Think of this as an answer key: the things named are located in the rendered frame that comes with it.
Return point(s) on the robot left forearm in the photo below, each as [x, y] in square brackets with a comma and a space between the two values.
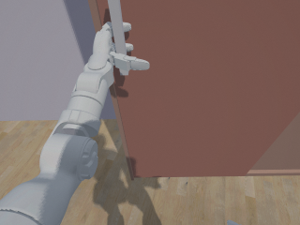
[81, 118]

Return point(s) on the wardrobe door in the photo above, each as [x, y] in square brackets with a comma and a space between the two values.
[223, 83]
[284, 152]

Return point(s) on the robot left upper arm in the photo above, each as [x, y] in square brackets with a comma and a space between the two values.
[65, 162]

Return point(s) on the handle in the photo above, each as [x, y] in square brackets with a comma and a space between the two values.
[118, 30]

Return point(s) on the left robot hand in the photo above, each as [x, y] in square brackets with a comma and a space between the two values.
[103, 43]

